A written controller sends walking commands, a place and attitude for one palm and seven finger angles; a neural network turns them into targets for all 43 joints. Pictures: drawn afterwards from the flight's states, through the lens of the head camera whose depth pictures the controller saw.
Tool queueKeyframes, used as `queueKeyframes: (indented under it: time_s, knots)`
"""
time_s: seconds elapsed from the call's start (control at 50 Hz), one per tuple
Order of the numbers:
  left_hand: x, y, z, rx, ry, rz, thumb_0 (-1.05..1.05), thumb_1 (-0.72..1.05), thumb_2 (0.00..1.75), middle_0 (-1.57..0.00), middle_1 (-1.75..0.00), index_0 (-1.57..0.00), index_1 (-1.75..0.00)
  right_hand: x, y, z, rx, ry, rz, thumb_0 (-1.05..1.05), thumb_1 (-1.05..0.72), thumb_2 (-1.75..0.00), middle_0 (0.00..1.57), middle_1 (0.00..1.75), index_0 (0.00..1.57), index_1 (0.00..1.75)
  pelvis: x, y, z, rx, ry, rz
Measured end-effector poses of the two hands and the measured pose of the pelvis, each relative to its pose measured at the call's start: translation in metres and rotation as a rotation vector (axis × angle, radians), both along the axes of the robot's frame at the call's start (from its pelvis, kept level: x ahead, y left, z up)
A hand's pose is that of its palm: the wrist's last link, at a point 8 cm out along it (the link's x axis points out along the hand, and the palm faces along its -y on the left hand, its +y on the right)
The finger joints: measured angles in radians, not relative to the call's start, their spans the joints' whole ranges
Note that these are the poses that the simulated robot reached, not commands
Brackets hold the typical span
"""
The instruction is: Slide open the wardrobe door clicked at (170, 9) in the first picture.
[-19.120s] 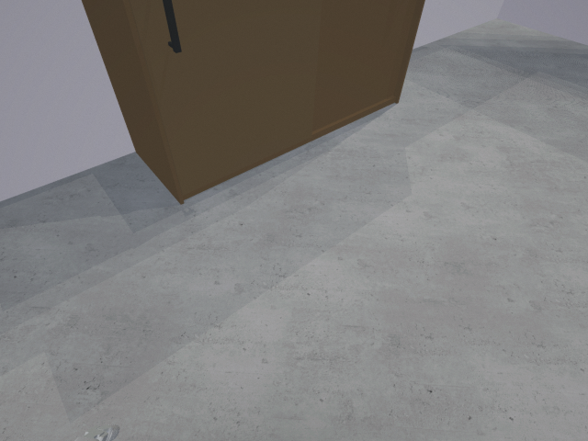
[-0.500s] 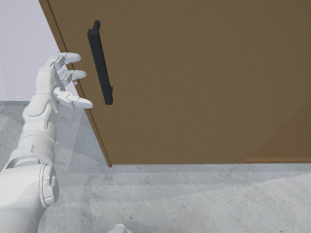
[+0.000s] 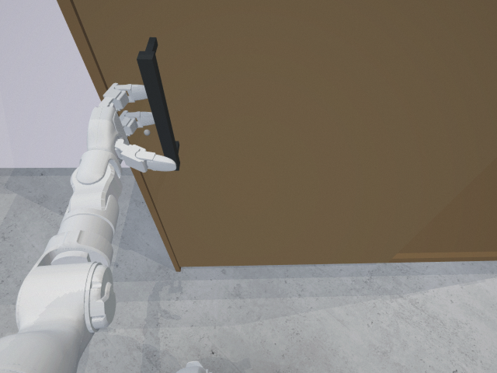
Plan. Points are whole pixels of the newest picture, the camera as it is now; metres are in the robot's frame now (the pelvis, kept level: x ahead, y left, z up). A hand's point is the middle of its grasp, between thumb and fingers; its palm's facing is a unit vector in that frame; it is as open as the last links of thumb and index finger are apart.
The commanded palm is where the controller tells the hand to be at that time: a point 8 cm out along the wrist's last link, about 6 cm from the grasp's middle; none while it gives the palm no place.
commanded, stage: feel for the door with the fingertips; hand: left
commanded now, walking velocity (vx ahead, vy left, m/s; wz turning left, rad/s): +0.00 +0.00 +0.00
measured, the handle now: (164, 112) +0.53 +0.13 +0.12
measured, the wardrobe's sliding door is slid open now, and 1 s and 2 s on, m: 0.00 0.00 0.00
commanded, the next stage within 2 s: slide the fingers in behind the handle in 0.46 s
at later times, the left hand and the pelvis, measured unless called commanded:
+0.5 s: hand (146, 124) +0.49 +0.15 +0.12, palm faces -0.01 -1.00 +0.00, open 13.8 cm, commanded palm +0.48 +0.20 +0.12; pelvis +0.00 -0.01 +0.00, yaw +0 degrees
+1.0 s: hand (152, 132) +0.48 +0.14 +0.12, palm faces -0.02 -1.00 +0.00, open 14.0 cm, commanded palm +0.45 +0.19 +0.12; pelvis +0.00 +0.00 +0.00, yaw +0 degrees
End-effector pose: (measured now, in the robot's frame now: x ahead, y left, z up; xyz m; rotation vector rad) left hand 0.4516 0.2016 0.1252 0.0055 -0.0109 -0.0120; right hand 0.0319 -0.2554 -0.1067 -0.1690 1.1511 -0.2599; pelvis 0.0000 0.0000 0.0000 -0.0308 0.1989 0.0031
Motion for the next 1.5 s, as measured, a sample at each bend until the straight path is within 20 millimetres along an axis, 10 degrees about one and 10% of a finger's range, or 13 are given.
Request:
queueKeyframes:
  time_s: [0.46,1.14,1.5]
  knots:
    - [0.019,0.003,-0.001,-0.005,0.019,0.004,-0.01,-0.50,0.30,-0.31,-1.21,-0.31,-1.22,-0.040,-0.019,0.003,-0.047,0.108,-0.042,0.01,-0.90,-0.90,0.21,0.30,0.20,0.30,-0.004,-0.007,-0.002,-0.005,0.033,0.005]
    - [0.004,-0.015,-0.001,0.002,-0.017,-0.012,-0.01,-0.50,0.30,-0.30,-1.20,-0.30,-1.20,-0.004,-0.007,0.000,-0.009,0.017,-0.002,0.01,-0.90,-0.90,0.21,0.30,0.20,0.30,0.000,-0.002,-0.001,-0.001,0.011,0.004]
    - [0.003,-0.027,-0.003,-0.009,0.013,-0.008,-0.01,-0.50,0.30,-0.30,-1.20,-0.30,-1.20,-0.018,-0.012,-0.001,-0.001,0.043,-0.017,0.01,-0.90,-0.90,0.21,0.30,0.20,0.30,-0.003,-0.008,0.000,0.005,0.005,0.001]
